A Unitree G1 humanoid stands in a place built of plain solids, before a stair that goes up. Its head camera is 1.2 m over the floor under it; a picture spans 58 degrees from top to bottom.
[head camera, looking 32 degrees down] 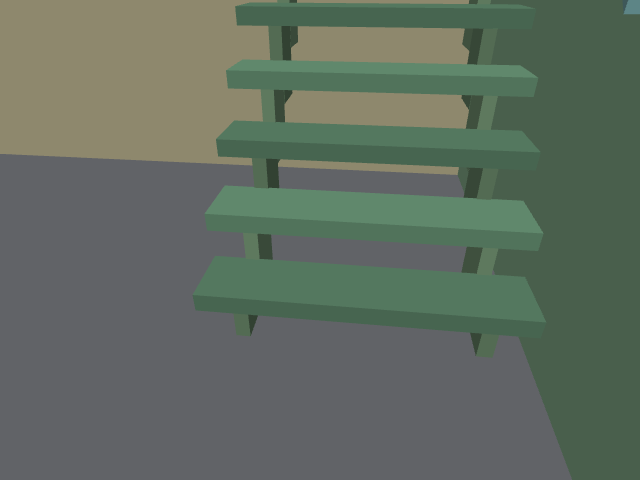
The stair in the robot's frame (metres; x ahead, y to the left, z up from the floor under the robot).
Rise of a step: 0.21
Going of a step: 0.21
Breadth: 1.21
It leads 7 degrees to the right of straight ahead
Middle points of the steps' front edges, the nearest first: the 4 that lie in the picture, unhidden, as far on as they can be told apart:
1.14 -0.14 0.21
1.35 -0.17 0.43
1.56 -0.19 0.64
1.77 -0.22 0.86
